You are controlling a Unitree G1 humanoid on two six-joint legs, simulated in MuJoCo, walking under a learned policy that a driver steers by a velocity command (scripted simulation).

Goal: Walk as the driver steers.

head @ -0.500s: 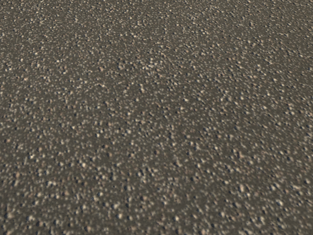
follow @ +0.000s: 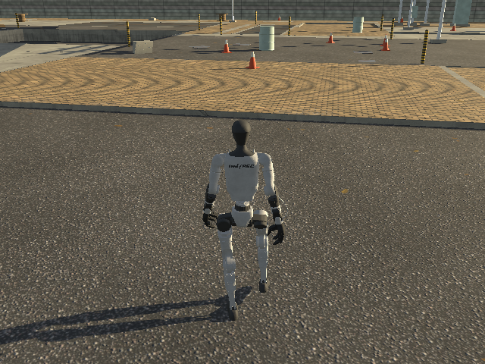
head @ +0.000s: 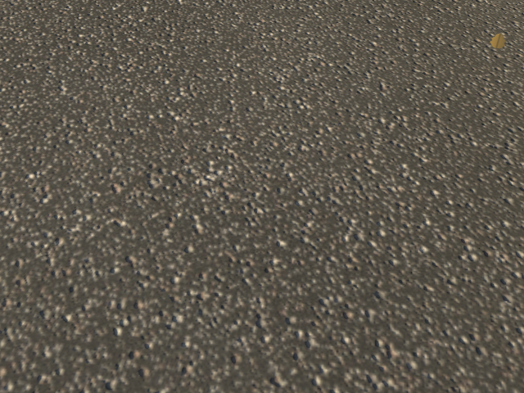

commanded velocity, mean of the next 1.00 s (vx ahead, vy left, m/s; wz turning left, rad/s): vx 0.50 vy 0.00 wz -0.50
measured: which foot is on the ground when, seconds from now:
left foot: down 0.00-0.18, up 0.20-0.72, down 0.74-1.00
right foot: up 0.00-0.18, down 0.20-0.74, up 0.76-1.00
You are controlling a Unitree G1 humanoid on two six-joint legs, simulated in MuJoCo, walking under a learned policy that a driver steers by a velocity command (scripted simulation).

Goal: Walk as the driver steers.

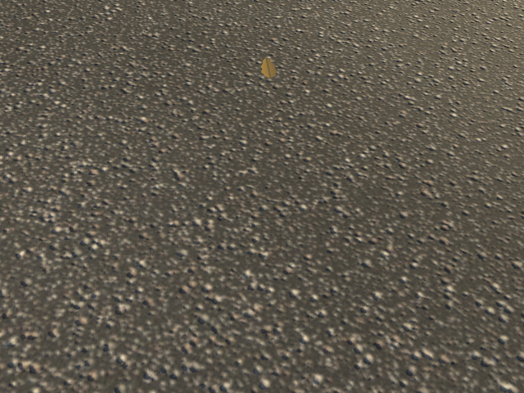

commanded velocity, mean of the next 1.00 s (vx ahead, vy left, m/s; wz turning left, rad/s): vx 0.12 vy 0.00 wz -0.11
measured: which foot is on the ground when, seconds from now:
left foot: down 0.00-0.24, up 0.26-0.58, down 0.60-1.00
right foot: up 0.00-0.20, down 0.22-1.00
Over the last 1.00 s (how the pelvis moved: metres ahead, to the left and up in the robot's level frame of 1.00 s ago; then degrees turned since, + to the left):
0.56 -0.10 0.00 -33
